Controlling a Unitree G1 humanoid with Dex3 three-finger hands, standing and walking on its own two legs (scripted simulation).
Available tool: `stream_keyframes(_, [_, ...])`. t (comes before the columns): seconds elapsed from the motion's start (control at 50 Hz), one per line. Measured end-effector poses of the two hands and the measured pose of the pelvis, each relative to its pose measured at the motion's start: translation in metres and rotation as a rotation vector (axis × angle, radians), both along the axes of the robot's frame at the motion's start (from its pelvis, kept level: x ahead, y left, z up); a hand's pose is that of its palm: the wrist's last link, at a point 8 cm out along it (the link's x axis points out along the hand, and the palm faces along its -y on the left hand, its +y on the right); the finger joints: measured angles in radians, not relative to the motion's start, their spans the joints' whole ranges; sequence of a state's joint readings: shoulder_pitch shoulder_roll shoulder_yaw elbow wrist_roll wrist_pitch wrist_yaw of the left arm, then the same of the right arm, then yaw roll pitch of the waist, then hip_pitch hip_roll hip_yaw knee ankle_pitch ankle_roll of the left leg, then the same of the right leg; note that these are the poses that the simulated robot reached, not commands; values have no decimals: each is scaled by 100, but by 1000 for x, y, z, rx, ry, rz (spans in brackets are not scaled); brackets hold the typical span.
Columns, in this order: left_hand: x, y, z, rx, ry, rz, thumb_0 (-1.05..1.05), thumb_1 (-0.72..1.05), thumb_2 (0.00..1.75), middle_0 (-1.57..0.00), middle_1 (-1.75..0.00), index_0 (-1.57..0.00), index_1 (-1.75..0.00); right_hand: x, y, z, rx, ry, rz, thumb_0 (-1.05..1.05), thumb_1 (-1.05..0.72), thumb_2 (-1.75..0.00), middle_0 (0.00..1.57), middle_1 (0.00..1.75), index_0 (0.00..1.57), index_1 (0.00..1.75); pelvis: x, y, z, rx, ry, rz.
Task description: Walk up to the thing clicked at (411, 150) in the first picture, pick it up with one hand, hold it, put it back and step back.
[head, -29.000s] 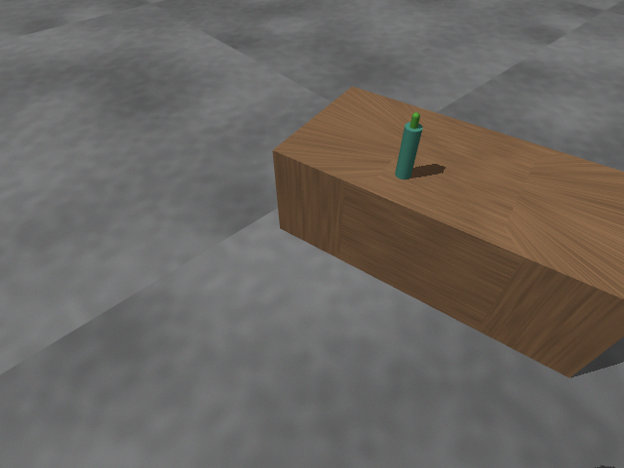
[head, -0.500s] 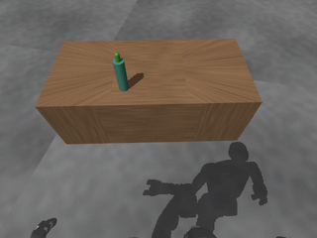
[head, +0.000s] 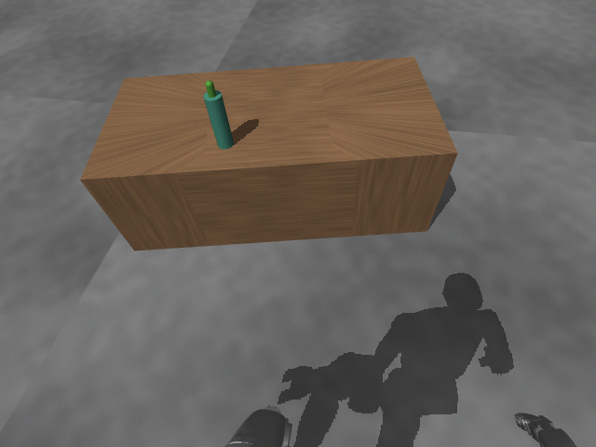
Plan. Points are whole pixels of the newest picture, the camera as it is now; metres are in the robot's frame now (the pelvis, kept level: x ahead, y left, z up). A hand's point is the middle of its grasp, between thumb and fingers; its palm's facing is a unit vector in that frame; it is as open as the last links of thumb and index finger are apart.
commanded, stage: step back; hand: left
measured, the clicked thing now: (217, 115) +1.04 +0.29 -0.23
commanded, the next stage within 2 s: stand in 1.08 s
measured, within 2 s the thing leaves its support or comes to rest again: neither
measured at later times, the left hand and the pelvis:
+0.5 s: hand out of the picture -0.05 +0.28 -0.15, palm faces +0.10 -0.92 -0.37, open 7.4 cm; pelvis -0.07 +0.00 +0.00, yaw +5 degrees
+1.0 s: hand out of the picture +0.04 +0.29 -0.14, palm faces +0.06 -0.92 -0.38, open 7.4 cm; pelvis -0.04 +0.02 +0.01, yaw +4 degrees
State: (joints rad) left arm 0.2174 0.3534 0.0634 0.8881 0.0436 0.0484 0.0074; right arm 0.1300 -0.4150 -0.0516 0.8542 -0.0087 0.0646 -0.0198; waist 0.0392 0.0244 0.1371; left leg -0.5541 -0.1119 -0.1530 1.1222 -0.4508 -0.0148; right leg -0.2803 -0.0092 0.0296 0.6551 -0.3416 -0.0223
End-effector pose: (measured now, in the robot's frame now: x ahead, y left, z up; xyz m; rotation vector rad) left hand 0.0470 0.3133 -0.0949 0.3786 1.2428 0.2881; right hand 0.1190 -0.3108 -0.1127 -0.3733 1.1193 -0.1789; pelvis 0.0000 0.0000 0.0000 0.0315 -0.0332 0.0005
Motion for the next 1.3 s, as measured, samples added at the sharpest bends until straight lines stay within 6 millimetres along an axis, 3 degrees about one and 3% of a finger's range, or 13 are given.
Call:
stream_keyframes(0.12, [-28, 8, 8, 33, -89, 22, 1, 90, 89, -21, -30, -21, -30, -58, -1, -10, -9, 110, 40, 1, -90, -90, 20, 30, 20, 30, -35, -2, -2, -3, -3, 66])
stream_keyframes(0.22, [-56, 25, -2, 24, -126, 49, 1, 90, 89, -21, -30, -20, -30, -89, 10, -11, -13, 139, 59, 1, -90, -90, 20, 30, 20, 30, -61, 7, -8, 0, -12, 112])
stream_keyframes(0.3, [-80, 27, -6, -9, -82, 72, 1, 91, 89, -21, -30, -20, -30, -108, 20, -2, 3, 118, 52, 1, -90, -90, 20, 30, 20, 30, -71, 11, -2, -9, -15, 109])
stream_keyframes(0.38, [-95, 23, -11, -38, -54, 76, 1, 91, 90, -21, -30, -20, -30, -112, 23, 4, 12, 86, 49, 1, -90, -90, 20, 30, 20, 30, -74, 7, 1, -13, -17, 91])
stream_keyframes(0.54, [-107, 1, -15, -66, -58, 80, 1, 91, 89, -21, -30, -20, -30, -94, 19, 2, 21, 44, 54, 1, -90, -90, 20, 30, 20, 30, -75, 4, 1, -45, -25, 84])
stream_keyframes(0.68, [-94, 9, -19, -92, -54, 79, 1, 91, 89, -21, -30, -20, -30, -88, 29, 5, 8, 45, 51, 1, -90, -90, 20, 30, 20, 30, -67, 17, 2, -33, -13, 82])
stream_keyframes(0.84, [-58, 14, -15, -83, -64, 55, 1, 91, 89, -21, -30, -20, -30, -71, 40, 8, 31, 57, 34, 1, -90, -90, 20, 30, 20, 30, -48, 16, 7, -43, -5, 70])
stream_keyframes(1.08, [-7, 18, -6, -54, -123, 3, 1, 91, 90, -21, -30, -20, -30, -39, 43, 7, 39, 11, 17, 0, -90, -90, 20, 30, 20, 30, -39, 20, 7, -33, 0, 59])
stream_keyframes(1.3, [-3, 2, -2, -98, -105, 0, 1, 91, 90, -21, -30, -20, -30, -48, 41, 17, 41, 34, 1, 0, -90, -90, 20, 30, 20, 30, -43, 18, 19, -30, -12, 66])
